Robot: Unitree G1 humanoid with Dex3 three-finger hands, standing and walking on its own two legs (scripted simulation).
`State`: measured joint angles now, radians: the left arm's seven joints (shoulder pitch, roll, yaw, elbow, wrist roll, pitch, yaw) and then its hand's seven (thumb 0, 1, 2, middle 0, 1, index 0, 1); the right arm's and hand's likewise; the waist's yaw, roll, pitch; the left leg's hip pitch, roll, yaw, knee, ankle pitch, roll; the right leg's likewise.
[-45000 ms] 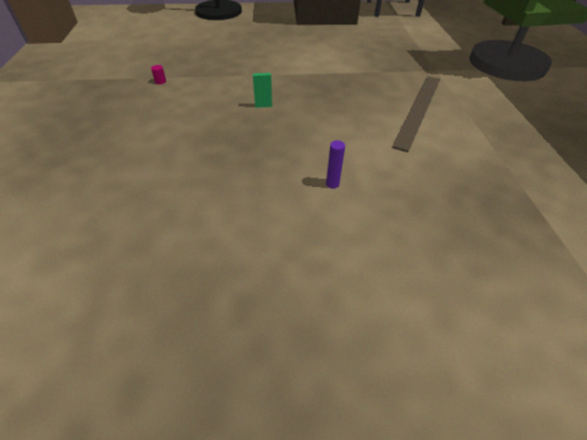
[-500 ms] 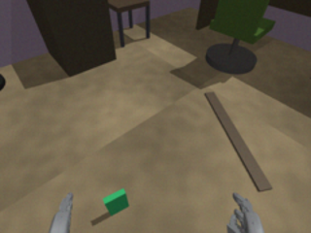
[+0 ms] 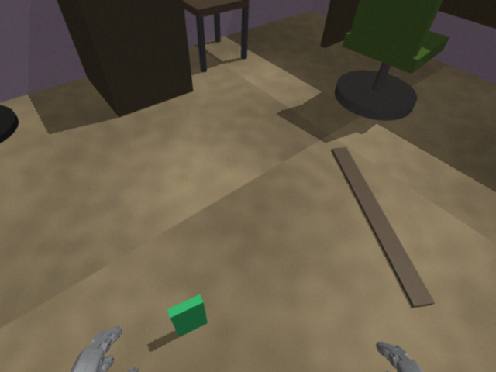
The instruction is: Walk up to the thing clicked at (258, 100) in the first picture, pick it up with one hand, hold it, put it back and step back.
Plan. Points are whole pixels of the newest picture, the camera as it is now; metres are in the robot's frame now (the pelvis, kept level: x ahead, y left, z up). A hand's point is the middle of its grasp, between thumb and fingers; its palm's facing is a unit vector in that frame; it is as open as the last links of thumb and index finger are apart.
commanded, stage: stand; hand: left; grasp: from the side
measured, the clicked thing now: (189, 316) +0.41 +0.20 -0.63
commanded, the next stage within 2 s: none
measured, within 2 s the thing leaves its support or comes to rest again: neither
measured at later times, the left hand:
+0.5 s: hand out of the picture +0.05 +0.25 -0.12, palm faces -0.03 -0.94 -0.35, open 7.4 cm
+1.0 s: hand out of the picture +0.05 +0.24 -0.12, palm faces -0.06 -0.94 -0.33, open 7.3 cm
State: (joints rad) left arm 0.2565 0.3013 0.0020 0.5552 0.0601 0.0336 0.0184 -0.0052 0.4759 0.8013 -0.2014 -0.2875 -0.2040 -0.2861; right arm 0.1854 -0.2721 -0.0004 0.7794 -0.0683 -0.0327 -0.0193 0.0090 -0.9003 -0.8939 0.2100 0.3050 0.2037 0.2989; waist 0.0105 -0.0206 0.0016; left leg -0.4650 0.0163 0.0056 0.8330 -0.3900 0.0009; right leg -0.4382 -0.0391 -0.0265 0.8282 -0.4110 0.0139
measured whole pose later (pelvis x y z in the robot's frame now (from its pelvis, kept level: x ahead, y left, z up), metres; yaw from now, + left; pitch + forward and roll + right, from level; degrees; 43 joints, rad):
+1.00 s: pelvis -0.01 +0.00 +0.04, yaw -1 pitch -4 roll +0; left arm 0.15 0.32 -0.01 1.15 0.02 -0.01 0.00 0.00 0.91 0.90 -0.20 -0.30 -0.21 -0.30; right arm 0.15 -0.33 -0.01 1.15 -0.03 0.00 0.01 0.00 -0.91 -0.89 0.21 0.30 0.20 0.30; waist 0.00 0.00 0.05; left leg -0.15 0.02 0.03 0.36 -0.15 -0.01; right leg -0.14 -0.03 -0.01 0.38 -0.17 0.02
